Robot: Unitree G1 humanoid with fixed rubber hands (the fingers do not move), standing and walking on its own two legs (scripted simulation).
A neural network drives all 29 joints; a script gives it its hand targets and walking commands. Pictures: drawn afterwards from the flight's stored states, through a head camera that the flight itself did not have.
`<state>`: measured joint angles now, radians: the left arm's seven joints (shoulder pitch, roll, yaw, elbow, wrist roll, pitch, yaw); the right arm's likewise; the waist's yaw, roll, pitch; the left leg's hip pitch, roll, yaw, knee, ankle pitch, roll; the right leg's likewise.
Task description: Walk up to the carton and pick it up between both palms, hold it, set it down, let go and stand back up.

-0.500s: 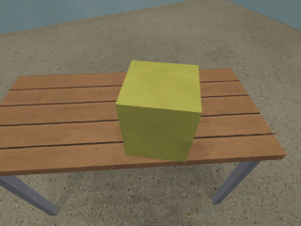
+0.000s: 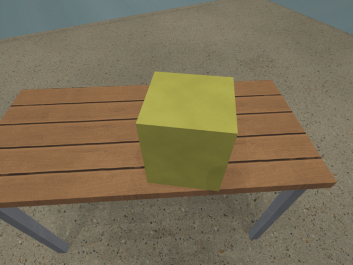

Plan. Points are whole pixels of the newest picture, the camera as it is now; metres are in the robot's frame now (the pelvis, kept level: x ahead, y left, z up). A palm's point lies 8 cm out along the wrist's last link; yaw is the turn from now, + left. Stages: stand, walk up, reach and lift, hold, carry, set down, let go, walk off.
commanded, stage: stand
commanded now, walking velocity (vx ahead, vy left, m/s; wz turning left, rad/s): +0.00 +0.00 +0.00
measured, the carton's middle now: (187, 133) +0.45 -0.02 +0.03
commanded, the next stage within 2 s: none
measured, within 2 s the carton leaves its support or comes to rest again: neither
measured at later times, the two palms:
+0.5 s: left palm out of the picture +0.04 +0.26 -0.12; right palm out of the picture +0.05 -0.26 -0.11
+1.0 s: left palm out of the picture +0.03 +0.26 -0.12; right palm out of the picture +0.04 -0.26 -0.12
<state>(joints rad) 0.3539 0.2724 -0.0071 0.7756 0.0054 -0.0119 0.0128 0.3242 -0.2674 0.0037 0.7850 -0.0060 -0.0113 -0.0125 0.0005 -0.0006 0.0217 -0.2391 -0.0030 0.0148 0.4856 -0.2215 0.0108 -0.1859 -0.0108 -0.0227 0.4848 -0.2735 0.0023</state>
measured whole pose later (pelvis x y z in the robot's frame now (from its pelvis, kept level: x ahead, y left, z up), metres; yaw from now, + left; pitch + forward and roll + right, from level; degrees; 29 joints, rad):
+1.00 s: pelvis +0.01 +0.00 +0.00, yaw +0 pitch -1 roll +0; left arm 0.35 0.26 -0.01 0.86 0.00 -0.01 0.02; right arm 0.33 -0.26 0.00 0.86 0.00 -0.01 -0.02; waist 0.00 0.00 0.02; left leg -0.22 -0.01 0.02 0.45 -0.21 0.01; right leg -0.16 -0.01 -0.02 0.45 -0.26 0.01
